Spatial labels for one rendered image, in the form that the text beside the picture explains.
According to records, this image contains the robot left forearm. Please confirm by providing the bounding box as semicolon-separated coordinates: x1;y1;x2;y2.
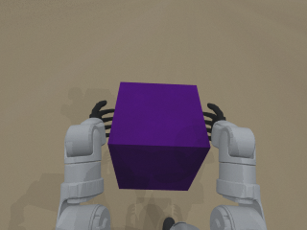
55;117;106;230

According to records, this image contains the robot right hand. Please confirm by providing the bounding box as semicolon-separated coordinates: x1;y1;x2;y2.
202;103;226;141

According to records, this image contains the carton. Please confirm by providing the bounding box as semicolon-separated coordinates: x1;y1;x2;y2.
107;81;211;191

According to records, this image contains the robot right foot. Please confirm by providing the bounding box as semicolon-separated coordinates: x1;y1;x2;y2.
162;217;175;230

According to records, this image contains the robot right forearm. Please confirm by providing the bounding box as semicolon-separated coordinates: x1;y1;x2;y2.
211;120;268;230

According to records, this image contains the robot right upper arm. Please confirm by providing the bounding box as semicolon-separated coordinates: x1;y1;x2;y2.
209;204;267;230

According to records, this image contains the robot left hand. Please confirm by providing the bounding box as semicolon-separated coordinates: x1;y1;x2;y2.
89;100;115;138

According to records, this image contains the robot left upper arm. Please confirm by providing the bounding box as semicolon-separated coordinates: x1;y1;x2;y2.
56;204;111;230

